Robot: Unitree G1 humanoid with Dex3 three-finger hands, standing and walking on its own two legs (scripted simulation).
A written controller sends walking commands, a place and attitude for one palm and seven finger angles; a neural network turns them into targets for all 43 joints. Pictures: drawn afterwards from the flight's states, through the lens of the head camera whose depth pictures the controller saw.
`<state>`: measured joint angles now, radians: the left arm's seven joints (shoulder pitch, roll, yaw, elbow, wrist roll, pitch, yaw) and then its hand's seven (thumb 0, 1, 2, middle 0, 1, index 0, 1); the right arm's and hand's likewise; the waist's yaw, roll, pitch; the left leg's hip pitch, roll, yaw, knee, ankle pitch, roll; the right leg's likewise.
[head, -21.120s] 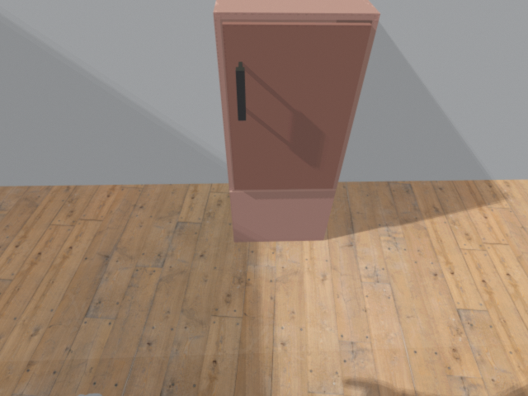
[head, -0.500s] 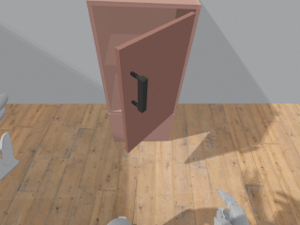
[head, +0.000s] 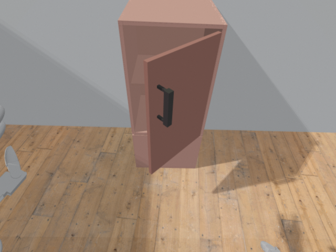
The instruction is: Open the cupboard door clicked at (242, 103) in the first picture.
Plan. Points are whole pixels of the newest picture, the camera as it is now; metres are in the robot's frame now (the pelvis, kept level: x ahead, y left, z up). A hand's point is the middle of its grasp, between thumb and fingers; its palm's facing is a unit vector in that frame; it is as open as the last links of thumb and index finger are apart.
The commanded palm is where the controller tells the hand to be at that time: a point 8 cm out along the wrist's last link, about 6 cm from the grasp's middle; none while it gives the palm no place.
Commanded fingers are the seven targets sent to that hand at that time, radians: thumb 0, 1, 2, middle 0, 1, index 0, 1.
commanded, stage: stop stepping back and stand still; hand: left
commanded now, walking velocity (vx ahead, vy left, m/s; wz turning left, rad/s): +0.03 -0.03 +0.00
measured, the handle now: (163, 106) +0.58 +0.06 +0.03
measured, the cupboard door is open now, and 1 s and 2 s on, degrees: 45 45 45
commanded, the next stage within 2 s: let the arm hang, fingers relaxed in 0.20 s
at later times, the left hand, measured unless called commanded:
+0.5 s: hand out of the picture +0.15 +0.23 -0.11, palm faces +0.08 -0.94 -0.33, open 7.4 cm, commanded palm none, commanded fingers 0.00 0.90 0.90 -0.20 -0.30 -0.20 -0.30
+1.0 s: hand out of the picture -0.08 +0.19 -0.17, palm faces +0.06 -0.98 -0.21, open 7.4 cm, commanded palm none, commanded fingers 0.00 0.90 0.90 -0.20 -0.30 -0.20 -0.30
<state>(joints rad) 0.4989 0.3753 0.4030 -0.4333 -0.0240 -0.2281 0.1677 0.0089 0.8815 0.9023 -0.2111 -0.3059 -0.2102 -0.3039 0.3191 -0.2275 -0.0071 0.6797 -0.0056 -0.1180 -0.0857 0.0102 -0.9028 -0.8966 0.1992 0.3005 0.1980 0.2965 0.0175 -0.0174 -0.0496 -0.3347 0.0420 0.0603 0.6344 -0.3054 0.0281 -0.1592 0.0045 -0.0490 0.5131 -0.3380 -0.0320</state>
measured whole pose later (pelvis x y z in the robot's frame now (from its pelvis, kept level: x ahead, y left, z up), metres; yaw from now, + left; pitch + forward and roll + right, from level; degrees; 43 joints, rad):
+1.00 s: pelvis -0.03 +0.02 +0.01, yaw +1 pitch -3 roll +0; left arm 0.33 0.15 0.01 1.17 0.01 0.02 0.03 0.00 0.91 0.90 -0.20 -0.30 -0.20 -0.30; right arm 0.30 -0.13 0.01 1.14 -0.02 0.02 -0.03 0.00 -0.91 -0.90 0.20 0.30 0.20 0.30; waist 0.00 0.03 0.05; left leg -0.21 -0.01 0.02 0.42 -0.17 0.03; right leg -0.17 0.00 -0.06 0.42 -0.21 -0.02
